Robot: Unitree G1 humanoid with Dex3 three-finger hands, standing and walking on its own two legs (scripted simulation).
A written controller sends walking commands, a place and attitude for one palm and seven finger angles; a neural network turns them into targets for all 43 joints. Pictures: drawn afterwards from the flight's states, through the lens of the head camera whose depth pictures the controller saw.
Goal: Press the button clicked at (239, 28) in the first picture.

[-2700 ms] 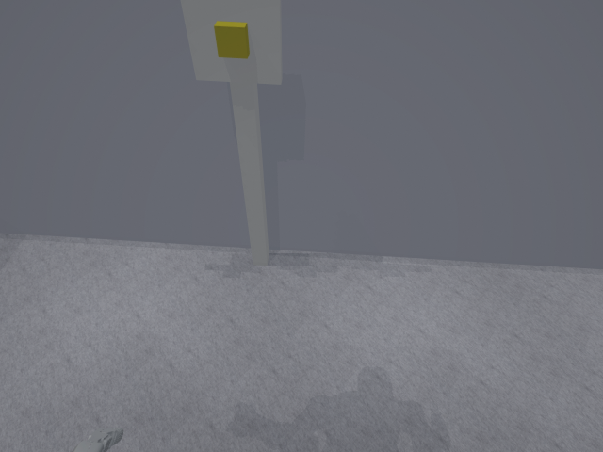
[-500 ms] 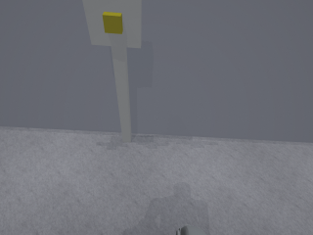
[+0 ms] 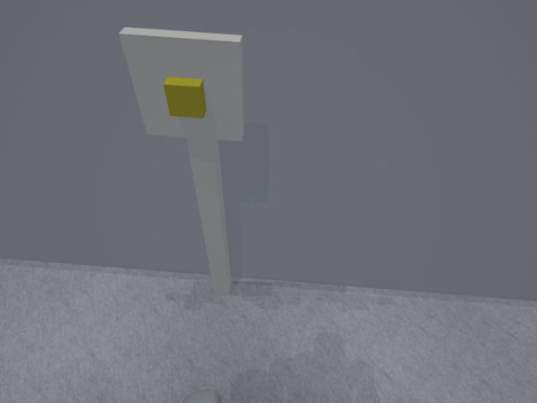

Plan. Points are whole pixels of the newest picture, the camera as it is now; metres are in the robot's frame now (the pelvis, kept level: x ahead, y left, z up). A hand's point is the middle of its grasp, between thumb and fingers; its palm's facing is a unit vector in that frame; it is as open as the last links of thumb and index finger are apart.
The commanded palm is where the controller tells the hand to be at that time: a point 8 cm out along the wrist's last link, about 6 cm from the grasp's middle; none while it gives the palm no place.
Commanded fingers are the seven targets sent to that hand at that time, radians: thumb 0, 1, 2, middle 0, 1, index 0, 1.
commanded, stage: take the last steps up to it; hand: left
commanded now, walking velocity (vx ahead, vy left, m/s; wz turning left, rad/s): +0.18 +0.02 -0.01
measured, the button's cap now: (186, 96) +0.61 +0.20 +0.14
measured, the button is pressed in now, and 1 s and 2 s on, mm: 0 0 0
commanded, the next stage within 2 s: come to a stop and stand still in 0.06 s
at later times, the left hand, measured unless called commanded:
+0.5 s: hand out of the picture +0.14 +0.22 -0.18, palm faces +0.00 -0.98 -0.19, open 7.4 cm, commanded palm none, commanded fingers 0.00 0.90 0.90 -0.20 -0.30 -0.20 -0.30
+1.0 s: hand out of the picture +0.11 +0.18 -0.15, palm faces +0.03 -0.96 -0.27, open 7.3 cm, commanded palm none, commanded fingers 0.00 0.90 0.90 -0.20 -0.30 -0.20 -0.30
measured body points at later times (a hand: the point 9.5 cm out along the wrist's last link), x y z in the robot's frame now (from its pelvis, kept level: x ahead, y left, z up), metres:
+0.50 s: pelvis +0.10 +0.04 +0.01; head +0.14 +0.07 +0.45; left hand +0.14 +0.28 -0.16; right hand +0.12 -0.20 -0.13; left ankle +0.13 +0.12 -0.74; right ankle +0.08 -0.11 -0.66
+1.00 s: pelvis +0.07 -0.01 +0.01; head +0.08 -0.03 +0.46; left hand +0.11 +0.23 -0.13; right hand +0.09 -0.26 -0.16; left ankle +0.04 +0.15 -0.68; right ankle +0.08 -0.13 -0.74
